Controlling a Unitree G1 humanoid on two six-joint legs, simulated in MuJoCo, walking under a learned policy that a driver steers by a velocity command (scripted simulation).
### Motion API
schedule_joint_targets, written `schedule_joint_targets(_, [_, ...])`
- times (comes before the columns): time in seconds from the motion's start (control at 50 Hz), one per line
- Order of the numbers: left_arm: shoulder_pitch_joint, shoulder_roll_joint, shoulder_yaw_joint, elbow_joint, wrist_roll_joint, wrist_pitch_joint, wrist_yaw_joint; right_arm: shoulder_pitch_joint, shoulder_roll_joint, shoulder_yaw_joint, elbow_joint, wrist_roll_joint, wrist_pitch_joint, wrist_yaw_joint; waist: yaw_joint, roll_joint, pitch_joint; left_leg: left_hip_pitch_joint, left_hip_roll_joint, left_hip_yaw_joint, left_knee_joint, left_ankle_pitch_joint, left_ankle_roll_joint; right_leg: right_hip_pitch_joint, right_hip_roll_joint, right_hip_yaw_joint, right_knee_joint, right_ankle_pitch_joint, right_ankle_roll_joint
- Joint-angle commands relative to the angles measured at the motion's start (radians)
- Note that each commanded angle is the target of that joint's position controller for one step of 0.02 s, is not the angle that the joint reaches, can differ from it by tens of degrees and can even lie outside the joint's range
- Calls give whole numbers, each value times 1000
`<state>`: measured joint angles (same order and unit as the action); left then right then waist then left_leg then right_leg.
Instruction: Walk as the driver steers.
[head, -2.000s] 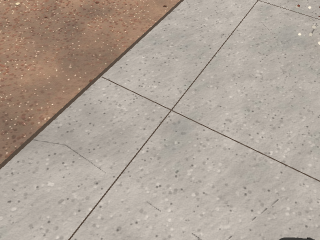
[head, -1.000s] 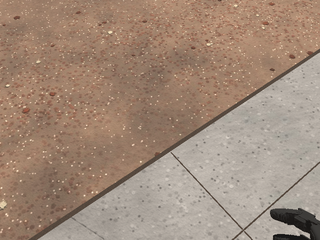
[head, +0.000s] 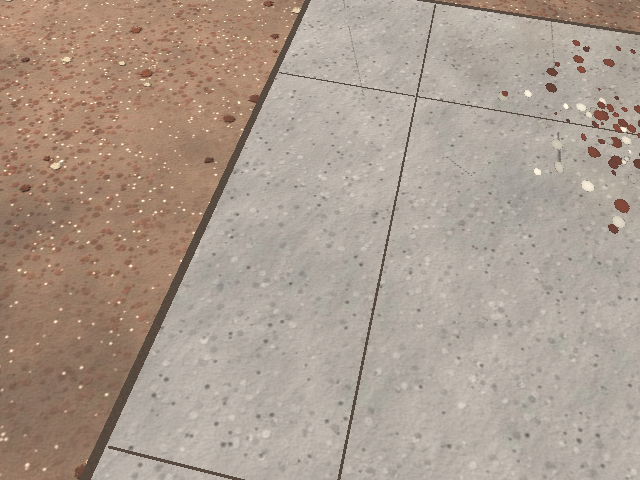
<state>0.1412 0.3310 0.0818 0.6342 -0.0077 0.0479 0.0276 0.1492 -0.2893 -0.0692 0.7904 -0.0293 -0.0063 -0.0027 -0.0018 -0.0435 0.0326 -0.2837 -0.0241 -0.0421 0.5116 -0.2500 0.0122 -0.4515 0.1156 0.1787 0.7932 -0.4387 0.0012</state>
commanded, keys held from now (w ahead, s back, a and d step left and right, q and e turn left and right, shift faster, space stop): no key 0.78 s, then w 0.22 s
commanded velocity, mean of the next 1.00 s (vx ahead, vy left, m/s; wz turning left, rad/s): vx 0.04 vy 0.00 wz -0.09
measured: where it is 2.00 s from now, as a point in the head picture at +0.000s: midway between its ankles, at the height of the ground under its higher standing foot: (327, 450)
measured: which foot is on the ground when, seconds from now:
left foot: down 0.00-1.00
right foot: up 0.00-0.24, down 0.26-1.00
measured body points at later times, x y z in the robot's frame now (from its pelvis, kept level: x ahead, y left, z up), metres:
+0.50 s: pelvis +0.00 -0.03 +0.00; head +0.00 -0.03 +0.45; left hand +0.15 +0.22 -0.10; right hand +0.09 -0.30 -0.12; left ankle +0.01 +0.12 -0.74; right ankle -0.02 -0.15 -0.74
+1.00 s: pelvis +0.03 -0.01 +0.00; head +0.03 +0.00 +0.45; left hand +0.09 +0.26 -0.14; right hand +0.07 -0.29 -0.13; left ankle +0.02 +0.10 -0.73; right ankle -0.02 -0.15 -0.74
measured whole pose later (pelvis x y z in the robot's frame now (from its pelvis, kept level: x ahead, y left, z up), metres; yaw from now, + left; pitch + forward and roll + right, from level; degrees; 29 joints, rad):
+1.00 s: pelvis +0.03 -0.01 +0.00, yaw -2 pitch -1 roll -1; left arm 0.31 0.27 0.04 0.92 -0.02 -0.01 0.02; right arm 0.24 -0.27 -0.04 1.03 0.03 -0.06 0.00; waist -0.01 -0.01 0.00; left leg -0.23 0.01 0.03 0.57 -0.37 0.06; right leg -0.15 0.01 0.06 0.51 -0.36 -0.01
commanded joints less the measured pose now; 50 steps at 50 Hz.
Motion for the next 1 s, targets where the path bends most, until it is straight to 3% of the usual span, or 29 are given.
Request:
schedule_joint_targets(0.02, [74,154,56,-25,2,-12,8,-105,-139,-27,-95,9,-18,-12,48,167,-55,72,303,-298,-217,221,206,-89,-31,14,343,-75,43])
schedule_joint_targets(0.04, [78,131,50,-17,7,-5,11,-106,-122,-20,-91,26,-20,-14,38,168,-46,99,281,-265,-205,237,192,-112,-32,19,364,-31,59])
schedule_joint_targets(0.06, [76,97,40,-13,6,-2,10,-91,-110,-12,-83,30,-18,-17,33,166,-45,104,259,-224,-198,285,191,-96,-32,11,358,-11,73])
schedule_joint_targets(0.12, [25,40,11,-28,-1,-7,6,-53,-98,-5,-62,23,-8,-20,1,202,-70,169,220,-149,-176,329,187,-25,-76,-60,129,16,95])
schedule_joint_targets(0.16, [-9,12,-6,-35,3,-11,0,-32,-127,-11,-50,24,2,-19,-26,240,-82,164,219,-135,-163,354,188,83,-108,-123,-54,-9,96])
schedule_joint_targets(0.2, [10,37,0,-18,-6,-13,-2,-4,-154,-15,-37,31,10,-15,-31,241,-86,165,229,-153,-137,388,191,165,-99,-161,-218,64,87])
schedule_joint_targets(0.24, [60,50,2,17,2,-14,-3,20,-136,-5,-17,47,6,-10,-3,203,-73,119,209,-142,-114,382,144,306,-98,-160,-482,298,46])
schedule_joint_targets(0.26, [64,89,6,11,10,-13,3,48,-120,4,-9,37,-8,-5,-14,146,-99,57,193,-129,-102,319,84,413,-164,-77,-474,436,14])
schedule_joint_targets(0.28, [74,160,18,7,17,-8,13,71,-97,13,-16,5,-27,8,-52,-16,-142,-4,123,-54,-38,194,27,488,-272,16,-383,688,-36])
schedule_joint_targets(0.3, [37,105,5,23,24,-10,1,58,-59,22,-8,7,-32,7,-60,-116,-149,71,79,6,-84,45,-24,358,-275,15,-378,531,-93])
schedule_joint_targets(0.32, [14,54,-6,12,26,-18,-12,-2,-97,18,-3,4,-30,5,-25,-59,-108,91,70,15,-71,66,-54,318,-231,-1,-397,397,-84])
schedule_joint_targets(0.34, [23,40,-11,26,34,-25,-15,-27,-98,15,1,8,-25,2,-14,-42,-91,95,66,21,-64,86,-56,292,-214,-11,-407,335,-65])
schedule_joint_targets(0.38, [25,56,-11,39,29,-41,-17,-16,-98,15,14,14,-8,-8,-18,-42,-38,93,69,17,-65,108,-49,248,-198,-20,-414,322,-47])
schedule_joint_targets(0.46, [42,39,-21,65,25,-51,-11,2,-90,15,53,17,-2,-16,-20,-23,-18,105,72,14,-75,117,-49,227,-185,-29,-413,304,-38])
schedule_joint_targets(0.6, [46,34,-26,113,22,-57,-9,13,-95,12,120,21,0,-25,-18,21,-15,119,75,13,-89,129,-58,231,-169,-43,-414,302,-37])
schedule_joint_targets(0.78, [63,27,-32,194,17,-58,-6,31,-97,13,191,25,2,-36,-18,32,-20,124,73,17,-94,141,-55,244,-148,-72,-409,331,-32])
schedule_joint_targets(0.82, [88,44,-25,218,9,-51,0,47,-85,15,209,32,5,-38,-9,5,-25,94,27,70,-45,-65,-46,243,-136,-66,-438,36,-53])
schedule_joint_targets(0.86, [119,91,-11,227,1,-48,2,15,-73,16,192,38,-5,-37,17,-77,48,-41,-8,112,81,-229,-31,205,-217,68,-530,-317,-120])
schedule_joint_targets(0.9, [157,126,1,241,-9,-64,3,-17,-57,20,164,49,-35,-24,32,-162,111,-133,24,74,224,-205,3,183,-359,276,-630,-411,-207])
schedule_joint_targets(0.94, [119,104,-2,232,-13,-81,2,12,-60,18,168,63,-65,-5,0,-156,128,-152,65,41,213,-239,49,197,-389,286,-623,-308,-219])
schedule_joint_targets(0.98, [21,90,-6,205,-27,-80,-2,145,-54,12,227,63,-85,9,-83,-103,89,115,40,81,-29,-85,77,90,-303,136,-547,-172,-157])
schedule_joint_targets(1.0, [-4,60,-14,193,-19,-83,-3,230,-67,3,271,50,-85,11,-109,-39,58,258,35,49,-73,-13,64,20,-229,39,-424,-67,-117])
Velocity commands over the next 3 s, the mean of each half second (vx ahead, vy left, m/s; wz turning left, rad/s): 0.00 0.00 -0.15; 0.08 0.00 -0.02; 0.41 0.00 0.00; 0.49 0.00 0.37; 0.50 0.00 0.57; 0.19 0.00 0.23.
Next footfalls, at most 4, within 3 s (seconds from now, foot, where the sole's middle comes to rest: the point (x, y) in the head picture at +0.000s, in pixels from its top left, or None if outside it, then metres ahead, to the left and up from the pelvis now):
0.26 right None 0.02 -0.15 -0.77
1.48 right None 0.42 -0.14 -0.77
2.02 left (267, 369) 0.71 0.12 -0.77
2.50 right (309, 250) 1.05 0.03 -0.77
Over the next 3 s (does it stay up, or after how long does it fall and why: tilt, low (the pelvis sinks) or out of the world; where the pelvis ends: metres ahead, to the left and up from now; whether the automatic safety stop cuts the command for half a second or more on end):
stays up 0.98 0.12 0.00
